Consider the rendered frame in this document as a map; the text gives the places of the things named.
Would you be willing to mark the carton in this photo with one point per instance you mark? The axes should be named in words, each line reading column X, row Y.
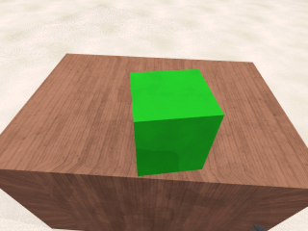
column 176, row 119

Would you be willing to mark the pedestal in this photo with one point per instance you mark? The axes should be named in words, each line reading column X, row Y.
column 69, row 155

